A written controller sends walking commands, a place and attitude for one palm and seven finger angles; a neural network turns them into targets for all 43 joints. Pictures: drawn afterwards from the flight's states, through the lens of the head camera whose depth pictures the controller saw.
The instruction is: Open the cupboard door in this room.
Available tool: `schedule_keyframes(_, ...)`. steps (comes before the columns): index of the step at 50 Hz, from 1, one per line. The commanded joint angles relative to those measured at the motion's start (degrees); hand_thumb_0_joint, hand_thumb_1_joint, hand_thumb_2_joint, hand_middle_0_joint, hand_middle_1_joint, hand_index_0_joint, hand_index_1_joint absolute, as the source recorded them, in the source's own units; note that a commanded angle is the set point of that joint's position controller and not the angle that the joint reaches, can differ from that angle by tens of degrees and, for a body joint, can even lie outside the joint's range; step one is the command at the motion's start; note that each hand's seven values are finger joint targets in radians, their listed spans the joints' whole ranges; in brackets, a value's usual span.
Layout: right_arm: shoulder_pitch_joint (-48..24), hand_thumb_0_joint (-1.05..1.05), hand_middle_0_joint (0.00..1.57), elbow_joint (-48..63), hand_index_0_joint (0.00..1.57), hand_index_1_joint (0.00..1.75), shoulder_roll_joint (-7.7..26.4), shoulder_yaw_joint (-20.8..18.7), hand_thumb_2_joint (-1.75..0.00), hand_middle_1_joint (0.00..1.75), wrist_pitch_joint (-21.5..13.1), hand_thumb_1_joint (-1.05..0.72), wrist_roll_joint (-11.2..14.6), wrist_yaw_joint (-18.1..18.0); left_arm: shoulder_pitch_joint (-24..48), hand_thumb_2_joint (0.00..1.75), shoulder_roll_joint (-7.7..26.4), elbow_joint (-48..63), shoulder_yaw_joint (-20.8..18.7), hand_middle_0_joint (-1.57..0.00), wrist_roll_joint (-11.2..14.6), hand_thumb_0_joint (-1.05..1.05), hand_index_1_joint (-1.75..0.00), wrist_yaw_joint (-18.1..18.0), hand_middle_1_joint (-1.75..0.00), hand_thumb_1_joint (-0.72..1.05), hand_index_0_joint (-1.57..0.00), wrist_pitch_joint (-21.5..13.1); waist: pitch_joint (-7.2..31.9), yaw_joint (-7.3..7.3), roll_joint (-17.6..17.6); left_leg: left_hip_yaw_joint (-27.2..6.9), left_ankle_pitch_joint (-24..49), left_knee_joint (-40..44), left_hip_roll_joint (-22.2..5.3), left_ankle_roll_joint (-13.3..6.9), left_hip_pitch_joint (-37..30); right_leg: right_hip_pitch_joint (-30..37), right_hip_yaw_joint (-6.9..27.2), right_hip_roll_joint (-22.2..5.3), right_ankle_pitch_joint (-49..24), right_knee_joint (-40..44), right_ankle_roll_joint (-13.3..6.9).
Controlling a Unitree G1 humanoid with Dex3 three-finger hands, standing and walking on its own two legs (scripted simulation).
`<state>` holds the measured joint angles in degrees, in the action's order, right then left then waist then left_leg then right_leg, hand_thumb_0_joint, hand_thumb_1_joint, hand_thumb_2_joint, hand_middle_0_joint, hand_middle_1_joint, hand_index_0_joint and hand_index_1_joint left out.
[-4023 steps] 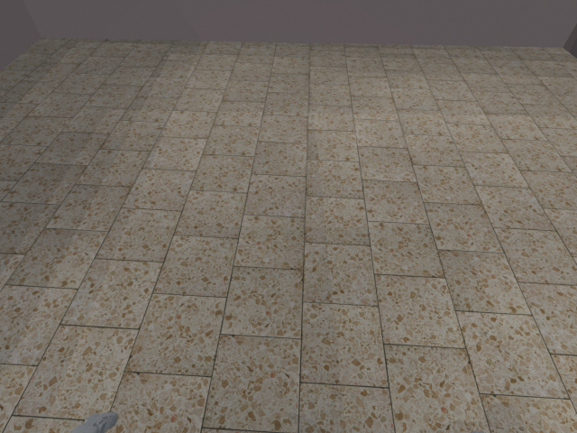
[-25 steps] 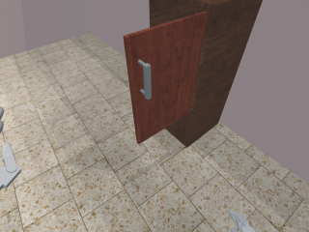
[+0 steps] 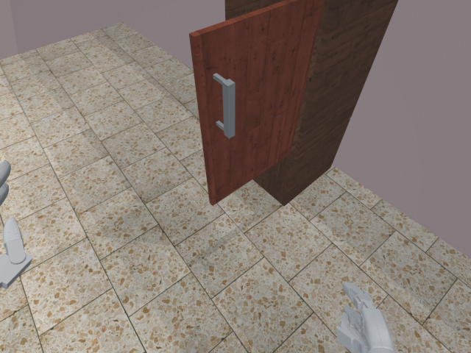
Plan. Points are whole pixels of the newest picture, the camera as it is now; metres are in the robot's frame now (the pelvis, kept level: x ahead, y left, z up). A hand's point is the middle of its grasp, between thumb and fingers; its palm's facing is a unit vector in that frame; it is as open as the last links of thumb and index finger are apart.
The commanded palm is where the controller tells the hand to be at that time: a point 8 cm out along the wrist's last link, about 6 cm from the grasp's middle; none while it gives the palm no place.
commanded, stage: stop stepping back and stand still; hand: left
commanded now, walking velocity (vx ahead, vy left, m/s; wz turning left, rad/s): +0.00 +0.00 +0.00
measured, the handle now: (223, 106) +0.63 +0.07 +0.05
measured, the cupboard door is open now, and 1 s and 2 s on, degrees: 88 88 88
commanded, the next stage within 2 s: let the arm hang, fingers relaxed in 0.54 s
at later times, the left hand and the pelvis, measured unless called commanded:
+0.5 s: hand (2, 286) +0.17 +0.28 +0.15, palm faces +0.40 -0.78 -0.47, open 7.4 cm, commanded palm +0.11 +0.31 +0.18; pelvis -0.03 +0.01 +0.00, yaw +1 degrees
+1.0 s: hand out of the picture -0.01 +0.18 -0.18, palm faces +0.07 -0.98 -0.17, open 7.0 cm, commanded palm none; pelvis -0.04 +0.00 -0.01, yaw +4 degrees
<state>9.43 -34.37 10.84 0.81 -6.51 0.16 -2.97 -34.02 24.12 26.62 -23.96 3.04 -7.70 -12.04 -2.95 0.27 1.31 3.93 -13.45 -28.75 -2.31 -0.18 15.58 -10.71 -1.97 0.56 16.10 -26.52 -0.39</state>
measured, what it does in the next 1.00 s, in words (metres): stands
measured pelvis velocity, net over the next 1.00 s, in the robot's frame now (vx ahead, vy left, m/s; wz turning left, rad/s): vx -0.04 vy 0.00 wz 0.07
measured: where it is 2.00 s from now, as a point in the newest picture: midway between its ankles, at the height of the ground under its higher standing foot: outside the picture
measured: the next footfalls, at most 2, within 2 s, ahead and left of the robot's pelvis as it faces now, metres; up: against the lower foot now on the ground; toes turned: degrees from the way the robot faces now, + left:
none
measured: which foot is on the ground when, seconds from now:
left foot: down 0.00-1.00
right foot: down 0.00-1.00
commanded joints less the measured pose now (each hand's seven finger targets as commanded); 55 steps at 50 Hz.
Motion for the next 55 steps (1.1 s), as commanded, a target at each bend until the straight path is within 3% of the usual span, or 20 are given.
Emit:
schedule_keyframes(1, -2.69, 0.0, 0.2, 8.11, 0.2, 0.3, 7.68, -2.99, -0.9, 0.3, -2.47, -0.9, -0.01, -1.5, 2.75, 0.9, 9.21, 12.83, -6.67, -0.2, -0.05, 0.0, -0.3, -1.55, -0.3, 0.9, -0.2, -2.59, 9.61, -0.2, 1.12, -4.35, 13.56, 4.82, -2.8, -0.69, -5.47, 2.36, 4.06, -3.25, -15.71, 3.9, 0.63)
schedule_keyframes(2, -3.23, 0.0, 0.2, 8.07, 0.2, 0.3, 7.89, -3.0, -0.9, 0.3, -2.74, -0.9, -0.11, -1.78, 4.36, 0.9, 10.47, 14.3, -7.27, -0.2, -0.22, 0.0, -0.3, -1.77, -0.3, 0.9, -0.2, -2.57, 8.88, -0.27, 2.06, -4.58, 11.78, 5.43, -2.62, -0.61, -5.26, 1.79, 4.02, -3.24, -13.55, 4.62, 0.62)
schedule_keyframes(7, -3.12, 0.0, 0.2, 7.94, 0.2, 0.3, 7.87, -2.82, -0.9, 0.3, -3.33, -0.9, -0.44, -2.18, 5.84, 0.9, 10.21, 14.74, -6.93, -0.2, -0.72, 0.0, -0.3, -2.26, -0.3, 0.9, -0.2, -2.64, 7.12, -0.46, 4.89, -5.3, 5.35, 8.25, -2.3, -0.61, -4.45, 1.15, 3.39, -2.56, -7.55, 6.59, 0.61)
schedule_keyframes(15, -2.63, 0.0, 0.2, 7.61, 0.2, 0.3, 8.0, -2.94, -0.9, 0.3, -3.04, -0.9, -0.12, -1.92, 3.74, 0.9, 7.16, 8.97, -4.84, -0.2, -0.65, 0.0, -0.3, -1.88, -0.3, 0.9, -0.2, -2.18, 4.59, -0.23, 2.64, -5.5, 0.68, 9.78, -2.05, -0.26, -2.44, 0.17, 2.91, -2.14, -3.71, 9.21, 0.76)
schedule_keyframes(22, -3.09, 0.0, 0.2, 7.85, 0.2, 0.3, 8.31, -3.02, -0.9, 0.3, -3.4, -0.9, -0.26, -2.19, 4.82, 0.9, 9.33, 11.59, -5.99, -0.2, -0.96, 0.0, -0.3, -1.86, -0.3, 0.9, -0.2, -2.46, 5.58, -0.52, 3.46, -6.66, -1.95, 11.77, -2.1, -0.31, -1.92, 1.26, 1.87, -1.45, -1.64, 8.82, 0.95)
schedule_keyframes(31, -2.39, 0.0, 0.2, 7.56, 0.2, 0.3, 7.98, -2.84, -0.9, 0.3, -3.54, -0.9, -0.29, -2.16, 3.8, 0.9, 8.12, 10.95, -5.48, -0.2, -0.88, 0.0, -0.3, -1.99, -0.3, 0.9, -0.2, -2.43, 6.06, -0.52, 3.5, -5.72, 0.77, 10.32, -1.86, -0.31, -3.05, 1.23, 2.27, -1.81, -4.16, 8.93, 0.9)
schedule_keyframes(32, -5.16, 0.0, 0.2, -8.37, 0.2, 0.3, 15.1, -4.93, -0.9, 0.3, -7.51, -0.9, 0.37, 3.22, 8.45, 0.9, -2.54, -35.01, 19.86, -0.2, -3.82, 0.0, -0.3, 5.2, -0.3, 0.9, -0.2, 4.05, 2.34, 2.67, 3.24, -8.41, 12.21, 1.69, -4.8, -0.72, 0.97, -8.34, -0.7, -4.86, -5.23, 1.08, -0.49)
schedule_keyframes(33, -0.35, 0.0, 0.2, -8.76, 0.2, 0.3, 16.39, -5.4, -0.9, 0.3, -1.59, -0.9, 0.44, 3.67, 9.88, 0.9, -1.46, -36.6, 16.74, -0.2, -4.37, 0.0, -0.3, 6.95, -0.3, 0.9, -0.2, 9.89, 4.71, 1.74, 3.77, -8.8, 15.28, 3.0, -5.54, -1.25, 0.13, -7.35, 2.33, -6.17, -3.9, 1.93, -0.84)
schedule_keyframes(35, -0.46, 0.0, 0.2, -7.51, 0.2, 0.3, 15.33, -4.95, -0.9, 0.3, 0.94, -0.9, -0.06, 3.32, 10.52, 0.9, -1.92, -38.13, 16.79, -0.2, -4.65, 0.0, -0.3, 7.38, -0.3, 0.9, -0.2, 11.53, 6.23, 1.0, 2.73, -11.01, 11.05, 3.73, -7.13, -3.36, 3.86, -6.05, 0.92, -4.21, 1.74, -3.22, -1.02)
schedule_keyframes(36, -1.19, 0.0, 0.2, -7.34, 0.2, 0.3, 15.2, -4.28, -0.9, 0.3, 1.81, -0.9, -0.4, 3.25, 11.72, 0.9, -1.43, -40.68, 17.08, -0.2, -4.87, 0.0, -0.3, 7.44, -0.3, 0.9, -0.2, 11.46, 5.68, 0.5, 0.06, -12.44, 8.91, 4.86, -6.84, -4.25, 6.05, -4.29, 1.19, -3.69, 1.76, -4.16, -1.3)
schedule_keyframes(37, -1.49, 0.0, 0.2, -7.55, 0.2, 0.3, 15.04, -3.96, -0.9, 0.3, 2.39, -0.9, -0.72, 3.25, 12.83, 0.9, -0.65, -43.82, 17.57, -0.2, -5.12, 0.0, -0.3, 7.42, -0.3, 0.9, -0.2, 11.19, 6.69, -0.08, -5.23, -12.38, 9.17, 4.25, -6.01, -4.0, 5.26, -2.63, 2.04, -3.81, 0.47, -2.91, -1.81)
schedule_keyframes(39, -1.45, 0.0, 0.2, -9.09, 0.2, 0.3, 13.94, -3.56, -0.9, 0.3, 3.39, -0.9, -1.08, 3.34, 15.66, 0.9, 0.21, -50.33, 18.15, -0.2, -5.29, 0.0, -0.3, 7.44, -0.3, 0.9, -0.2, 10.98, 7.63, -0.03, -13.55, -10.37, 7.0, 0.73, -3.36, -3.19, 2.95, -3.85, 4.69, -7.3, -1.01, 1.34, -3.12)
schedule_keyframes(41, -0.12, 0.0, 0.2, -11.18, 0.2, 0.3, 11.65, -3.04, -0.9, 0.3, 4.81, -0.9, -1.28, 3.35, 19.36, 0.9, 0.07, -56.94, 19.22, -0.2, -5.0, 0.0, -0.3, 7.17, -0.3, 0.9, -0.2, 11.41, 6.89, 0.96, -16.51, -6.89, 6.18, -3.83, -0.01, -1.89, -0.8, -7.37, 6.43, -10.88, -2.09, 4.53, -5.09)
schedule_keyframes(43, 1.13, 0.0, 0.2, -13.22, 0.2, 0.3, 9.84, -2.46, -0.9, 0.3, 5.98, -0.9, -1.79, 3.32, 21.54, 0.9, -1.38, -62.4, 20.58, -0.2, -4.58, 0.0, -0.3, 6.71, -0.3, 0.9, -0.2, 11.99, 5.78, 1.71, -8.31, -5.32, 6.44, -4.55, 0.23, -1.07, -3.05, -9.21, 6.11, -11.26, -1.98, 4.27, -5.74)
schedule_keyframes(44, 1.5, 0.0, 0.2, -14.34, 0.2, 0.3, 8.71, -2.06, -0.9, 0.3, 6.36, -0.9, -1.87, 3.3, 21.52, 0.9, -2.44, -64.94, 21.22, -0.2, -4.38, 0.0, -0.3, 6.58, -0.3, 0.9, -0.2, 12.27, 4.98, 1.78, -3.24, -6.12, 7.68, -2.25, -0.65, -1.03, -3.36, -9.45, 5.13, -10.03, -0.29, 3.25, -4.86)
schedule_keyframes(46, 1.05, 0.0, 0.2, -16.04, 0.2, 0.3, 8.96, -1.67, -0.9, 0.3, 6.44, -0.9, -1.94, 2.98, 19.06, 0.9, -3.69, -70.32, 21.76, -0.2, -4.05, 0.0, -0.3, 6.5, -0.3, 0.9, -0.2, 12.36, 4.29, 0.49, 6.17, -10.06, 7.29, 4.1, -3.04, -1.97, 0.11, -4.89, 3.42, -6.43, 1.04, 1.11, -2.64)
schedule_keyframes(48, 0.85, 0.0, 0.2, -17.67, 0.2, 0.3, 8.73, -1.52, -0.9, 0.3, 6.61, -0.9, -1.74, 2.63, 16.37, 0.9, -4.09, -75.23, 21.75, -0.2, -3.89, 0.0, -0.3, 6.37, -0.3, 0.9, -0.2, 12.4, 3.81, -0.69, 9.71, -11.05, 3.2, 6.61, -3.33, -2.21, 3.2, -0.69, 2.72, -5.85, 0.85, 1.77, -2.13)
schedule_keyframes(51, 2.79, 0.0, 0.2, -20.04, 0.2, 0.3, 7.37, -1.75, -0.9, 0.3, 7.01, -0.9, -1.65, 2.11, 14.63, 0.9, -5.27, -80.33, 21.33, -0.2, -3.67, 0.0, -0.3, 6.41, -0.3, 0.9, -0.2, 12.22, 4.36, -0.78, 11.2, -10.72, -1.52, 7.71, -2.76, -1.75, 3.24, 1.12, 2.48, -5.9, 0.98, 3.46, -2.66)
schedule_keyframes(52, 3.77, 0.0, 0.2, -20.66, 0.2, 0.3, 7.45, -1.89, -0.9, 0.3, 7.15, -0.9, -1.46, 1.99, 14.64, 0.9, -5.26, -81.58, 21.37, -0.2, -3.7, 0.0, -0.3, 6.39, -0.3, 0.9, -0.2, 12.13, 4.06, -0.69, 8.04, -10.92, -1.48, 7.53, -2.86, -1.71, 2.5, 0.81, 2.24, -5.97, 1.26, 4.35, -2.79)
schedule_keyframes(55, 6.42, 0.0, 0.2, -23.11, 0.2, 0.3, 6.56, -2.11, -0.9, 0.3, 7.39, -0.9, -1.4, 1.72, 15.05, 0.9, -6.29, -84.62, 21.75, -0.2, -3.55, 0.0, -0.3, 6.41, -0.3, 0.9, -0.2, 12.0, 2.19, 0.12, 3.71, -10.23, -2.86, 7.56, -2.54, -1.52, 0.75, -1.8, 2.61, -6.62, 3.62, 6.52, -3.13)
